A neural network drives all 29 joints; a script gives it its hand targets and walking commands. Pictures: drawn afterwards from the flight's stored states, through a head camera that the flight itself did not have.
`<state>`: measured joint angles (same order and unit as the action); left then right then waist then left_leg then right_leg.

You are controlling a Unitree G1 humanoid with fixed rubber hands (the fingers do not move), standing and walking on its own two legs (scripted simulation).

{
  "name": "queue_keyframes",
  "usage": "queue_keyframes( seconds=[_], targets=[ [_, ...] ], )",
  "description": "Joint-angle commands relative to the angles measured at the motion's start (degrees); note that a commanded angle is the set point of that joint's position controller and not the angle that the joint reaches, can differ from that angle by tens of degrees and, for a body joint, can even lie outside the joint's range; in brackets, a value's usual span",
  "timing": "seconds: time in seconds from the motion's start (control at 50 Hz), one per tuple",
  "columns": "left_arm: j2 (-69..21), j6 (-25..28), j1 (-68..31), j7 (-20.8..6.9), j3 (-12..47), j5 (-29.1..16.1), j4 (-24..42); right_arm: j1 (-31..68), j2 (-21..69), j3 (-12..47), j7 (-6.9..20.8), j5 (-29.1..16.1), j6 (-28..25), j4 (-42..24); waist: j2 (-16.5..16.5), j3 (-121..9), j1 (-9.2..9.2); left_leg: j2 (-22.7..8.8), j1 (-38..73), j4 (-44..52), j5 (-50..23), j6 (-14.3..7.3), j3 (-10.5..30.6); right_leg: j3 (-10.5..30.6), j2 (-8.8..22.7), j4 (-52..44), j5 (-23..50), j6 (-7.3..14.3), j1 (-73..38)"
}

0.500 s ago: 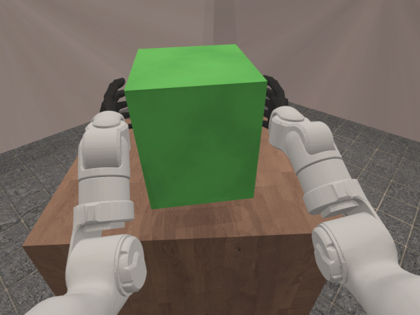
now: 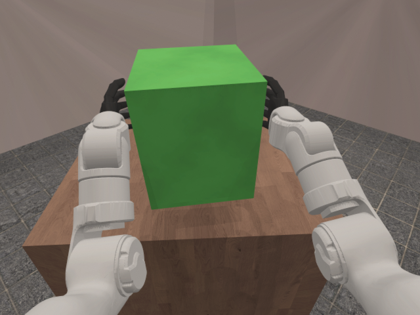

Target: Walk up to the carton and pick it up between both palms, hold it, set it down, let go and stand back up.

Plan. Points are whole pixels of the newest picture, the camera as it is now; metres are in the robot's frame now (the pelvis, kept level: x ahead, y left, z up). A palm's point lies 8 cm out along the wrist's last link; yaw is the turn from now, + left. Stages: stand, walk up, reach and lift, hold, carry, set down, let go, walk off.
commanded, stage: hold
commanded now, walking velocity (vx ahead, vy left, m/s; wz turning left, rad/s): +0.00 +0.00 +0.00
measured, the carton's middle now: (195, 123) +0.41 +0.01 +0.23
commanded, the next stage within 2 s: none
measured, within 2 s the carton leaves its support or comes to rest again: neither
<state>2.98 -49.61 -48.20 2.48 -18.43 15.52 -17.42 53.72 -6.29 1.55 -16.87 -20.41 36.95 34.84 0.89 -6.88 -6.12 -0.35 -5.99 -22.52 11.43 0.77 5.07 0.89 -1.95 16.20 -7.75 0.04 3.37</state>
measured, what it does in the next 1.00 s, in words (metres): stands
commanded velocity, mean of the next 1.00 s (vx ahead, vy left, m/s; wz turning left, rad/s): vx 0.00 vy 0.00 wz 0.00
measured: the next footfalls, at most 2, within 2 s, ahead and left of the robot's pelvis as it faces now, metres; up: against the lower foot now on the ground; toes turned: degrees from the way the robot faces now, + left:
none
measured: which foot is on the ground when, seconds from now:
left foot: down 0.00-1.00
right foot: down 0.00-1.00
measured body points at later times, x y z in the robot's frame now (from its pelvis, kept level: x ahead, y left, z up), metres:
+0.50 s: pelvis +0.00 +0.00 +0.00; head -0.08 +0.02 +0.44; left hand +0.39 +0.15 +0.27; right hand +0.38 -0.14 +0.27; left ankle +0.02 +0.12 -0.75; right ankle +0.02 -0.12 -0.75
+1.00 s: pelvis +0.00 +0.00 +0.00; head -0.08 +0.02 +0.44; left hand +0.38 +0.16 +0.27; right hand +0.37 -0.14 +0.27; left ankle +0.02 +0.12 -0.75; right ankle +0.02 -0.12 -0.75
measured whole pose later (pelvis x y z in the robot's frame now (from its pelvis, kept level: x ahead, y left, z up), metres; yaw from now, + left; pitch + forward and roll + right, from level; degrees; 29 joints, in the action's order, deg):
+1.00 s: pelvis +0.00 +0.00 +0.00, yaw +0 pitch -5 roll -1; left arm 3.1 -49.7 -48.5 2.5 -18.5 15.5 -17.6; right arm 53.9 -6.2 1.3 -16.9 -20.3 37.1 35.0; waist 1.0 -7.0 -6.1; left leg -0.3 -6.0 -22.5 11.4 0.7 5.1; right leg 1.1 -2.0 16.2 -7.8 0.0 3.4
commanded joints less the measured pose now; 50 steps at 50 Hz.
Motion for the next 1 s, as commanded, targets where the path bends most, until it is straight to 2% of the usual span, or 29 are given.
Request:
queue_keyframes(
  seconds=[0.0, 0.46, 0.54, 0.98],
  targets=[
    [-37.9, 6.4, -50.4, -9.9, 25.5, -13.8, 10.0, 49.6, 39.0, 14.6, 8.0, -8.8, -3.6, -20.8, -4.5, -23.6, -0.64, 3.0, 4.2, 2.6, -13.2, 2.1, -2.4, -1.1, -2.5, -0.2, 10.9, -2.2, -8.0],
    [-37.9, 6.3, -49.7, -10.0, 25.8, -13.8, 11.3, 48.9, 39.2, 15.2, 7.8, -9.2, -3.6, -21.7, -4.3, -24.4, -0.61, 3.3, 4.8, 2.0, -15.0, 2.2, -2.5, -1.0, -2.5, 0.1, 13.5, -2.4, -8.7],
    [-37.6, 6.1, -49.7, -10.1, 25.3, -13.5, 10.3, 49.1, 38.9, 14.6, 7.9, -8.7, -3.4, -20.9, -4.1, -22.9, -0.64, 3.1, 4.2, 2.6, -13.1, 2.0, -2.6, -1.1, -2.5, -0.2, 11.4, -2.3, -8.3],
    [-37.9, 6.2, -49.8, -10.0, 25.1, -13.6, 9.6, 49.6, 38.8, 14.2, 8.0, -8.5, -3.5, -20.5, -4.1, -23.4, -0.66, 3.1, 4.1, 2.6, -12.9, 2.0, -2.5, -1.0, -2.4, -0.2, 11.1, -2.2, -8.2]
  ],
)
